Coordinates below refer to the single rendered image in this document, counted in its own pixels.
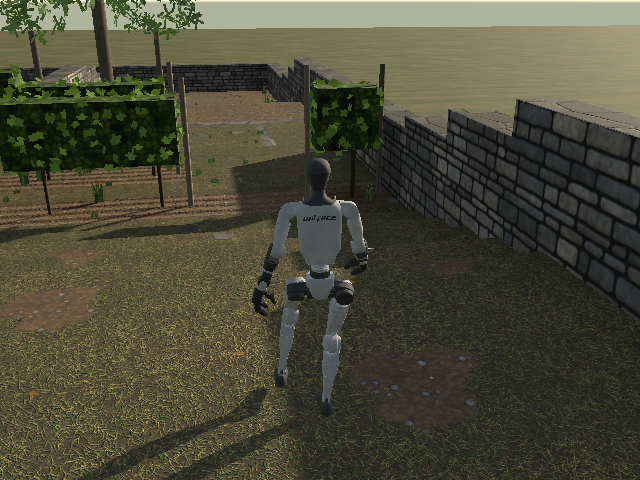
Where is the robot right upper arm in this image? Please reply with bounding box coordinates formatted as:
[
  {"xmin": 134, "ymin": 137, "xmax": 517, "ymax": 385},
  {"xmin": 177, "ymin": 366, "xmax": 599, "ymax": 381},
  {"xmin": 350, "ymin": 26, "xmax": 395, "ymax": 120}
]
[{"xmin": 339, "ymin": 200, "xmax": 366, "ymax": 254}]

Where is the robot left hand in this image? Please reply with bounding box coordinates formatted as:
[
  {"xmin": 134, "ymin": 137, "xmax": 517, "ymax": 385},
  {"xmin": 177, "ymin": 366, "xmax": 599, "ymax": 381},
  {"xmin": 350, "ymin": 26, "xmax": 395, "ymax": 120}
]
[{"xmin": 252, "ymin": 288, "xmax": 276, "ymax": 316}]

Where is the left robot shin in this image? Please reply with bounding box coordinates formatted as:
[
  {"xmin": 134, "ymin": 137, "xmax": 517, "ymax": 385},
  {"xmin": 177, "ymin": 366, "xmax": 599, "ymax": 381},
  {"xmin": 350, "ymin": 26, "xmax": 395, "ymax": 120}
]
[{"xmin": 278, "ymin": 308, "xmax": 295, "ymax": 375}]

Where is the robot right hand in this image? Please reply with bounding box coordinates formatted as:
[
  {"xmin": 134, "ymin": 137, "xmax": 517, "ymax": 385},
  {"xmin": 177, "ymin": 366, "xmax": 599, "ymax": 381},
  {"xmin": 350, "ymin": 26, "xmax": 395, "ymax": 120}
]
[{"xmin": 344, "ymin": 258, "xmax": 368, "ymax": 275}]

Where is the right robot thigh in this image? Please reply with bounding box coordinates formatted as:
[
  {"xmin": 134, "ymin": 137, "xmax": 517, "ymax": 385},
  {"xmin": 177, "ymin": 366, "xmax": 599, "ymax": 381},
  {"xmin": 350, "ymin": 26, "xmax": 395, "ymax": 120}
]
[{"xmin": 322, "ymin": 280, "xmax": 354, "ymax": 353}]

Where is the robot right forearm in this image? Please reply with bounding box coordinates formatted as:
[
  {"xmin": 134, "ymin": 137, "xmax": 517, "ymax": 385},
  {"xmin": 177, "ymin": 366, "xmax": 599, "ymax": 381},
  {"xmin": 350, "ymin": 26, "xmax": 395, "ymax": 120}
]
[{"xmin": 355, "ymin": 239, "xmax": 368, "ymax": 265}]

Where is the robot left forearm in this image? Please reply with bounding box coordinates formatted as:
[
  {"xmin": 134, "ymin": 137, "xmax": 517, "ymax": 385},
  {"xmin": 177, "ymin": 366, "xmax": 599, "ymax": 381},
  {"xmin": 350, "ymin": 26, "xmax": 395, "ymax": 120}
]
[{"xmin": 256, "ymin": 242, "xmax": 279, "ymax": 291}]

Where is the robot left upper arm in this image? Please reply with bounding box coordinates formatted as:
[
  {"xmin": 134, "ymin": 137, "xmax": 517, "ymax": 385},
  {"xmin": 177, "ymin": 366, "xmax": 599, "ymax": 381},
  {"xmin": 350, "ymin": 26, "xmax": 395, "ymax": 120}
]
[{"xmin": 270, "ymin": 202, "xmax": 298, "ymax": 259}]

